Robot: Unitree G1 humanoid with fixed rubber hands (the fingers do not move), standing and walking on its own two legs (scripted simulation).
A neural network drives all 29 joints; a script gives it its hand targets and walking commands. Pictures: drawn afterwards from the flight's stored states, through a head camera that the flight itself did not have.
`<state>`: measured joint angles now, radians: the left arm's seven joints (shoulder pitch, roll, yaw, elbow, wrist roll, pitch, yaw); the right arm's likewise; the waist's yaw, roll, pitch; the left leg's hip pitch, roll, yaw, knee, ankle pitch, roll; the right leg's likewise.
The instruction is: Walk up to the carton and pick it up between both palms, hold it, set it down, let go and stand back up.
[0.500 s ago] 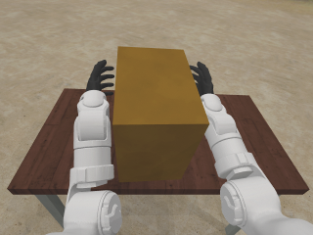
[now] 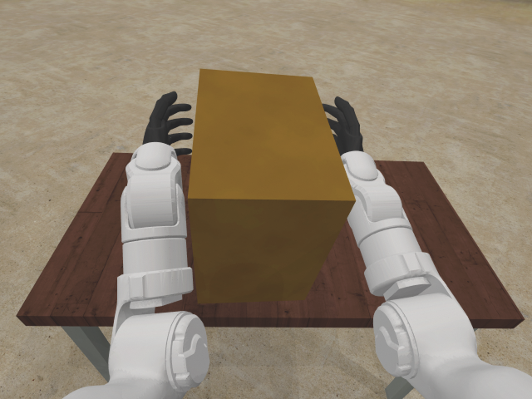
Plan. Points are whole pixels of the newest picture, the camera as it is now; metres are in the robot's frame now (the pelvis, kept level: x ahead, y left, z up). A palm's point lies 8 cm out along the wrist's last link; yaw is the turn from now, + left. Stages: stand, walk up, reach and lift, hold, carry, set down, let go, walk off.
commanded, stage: hold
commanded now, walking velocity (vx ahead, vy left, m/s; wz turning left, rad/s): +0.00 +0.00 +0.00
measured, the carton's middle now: (255, 190) +0.37 -0.01 +0.16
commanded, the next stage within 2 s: none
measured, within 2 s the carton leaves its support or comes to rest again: neither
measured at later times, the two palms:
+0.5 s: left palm (143, 152) +0.36 +0.14 +0.24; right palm (341, 149) +0.37 -0.13 +0.23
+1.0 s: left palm (145, 154) +0.36 +0.13 +0.24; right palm (341, 150) +0.37 -0.13 +0.23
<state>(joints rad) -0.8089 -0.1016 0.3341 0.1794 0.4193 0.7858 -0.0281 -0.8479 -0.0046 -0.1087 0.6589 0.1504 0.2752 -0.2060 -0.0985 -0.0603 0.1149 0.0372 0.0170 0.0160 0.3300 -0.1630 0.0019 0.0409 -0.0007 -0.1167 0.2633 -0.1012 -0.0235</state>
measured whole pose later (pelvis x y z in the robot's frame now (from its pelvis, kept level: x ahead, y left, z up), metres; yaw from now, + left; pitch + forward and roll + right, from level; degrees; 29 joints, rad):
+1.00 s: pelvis +0.00 +0.00 +0.00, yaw +1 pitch -14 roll -1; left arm -0.73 -0.11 0.32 0.00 0.43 0.89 -0.07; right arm -0.80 0.00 -0.04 0.52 0.21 0.36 -0.24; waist -0.10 -0.06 0.12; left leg 0.08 0.02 0.01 0.33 -0.17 0.00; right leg 0.08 0.00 -0.11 0.27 -0.12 -0.02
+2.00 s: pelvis +0.00 +0.00 +0.00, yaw +1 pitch -13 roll +0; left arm -0.77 -0.10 0.34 0.07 0.43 0.88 -0.08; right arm -0.83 0.01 -0.08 0.56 0.18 0.36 -0.23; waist -0.09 -0.07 0.10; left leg 0.06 0.01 0.01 0.32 -0.16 0.00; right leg 0.06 0.00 -0.10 0.28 -0.12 -0.03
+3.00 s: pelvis +0.00 +0.00 +0.00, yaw +1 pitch -13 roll +0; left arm -0.75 -0.10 0.32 0.02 0.43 0.89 -0.08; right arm -0.80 0.00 -0.05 0.52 0.21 0.37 -0.24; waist -0.10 -0.07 0.11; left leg 0.07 0.01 0.01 0.33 -0.17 0.00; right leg 0.07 0.01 -0.10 0.28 -0.13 -0.03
